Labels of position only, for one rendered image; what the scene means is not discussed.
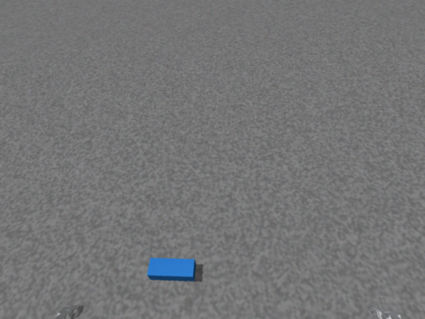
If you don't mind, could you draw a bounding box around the right robot hand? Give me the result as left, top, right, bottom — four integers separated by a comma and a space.
371, 306, 401, 319

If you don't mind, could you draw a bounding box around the carton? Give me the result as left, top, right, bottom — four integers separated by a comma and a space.
147, 258, 196, 281

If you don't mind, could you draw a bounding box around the left robot hand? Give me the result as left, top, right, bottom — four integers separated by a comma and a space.
53, 304, 84, 319

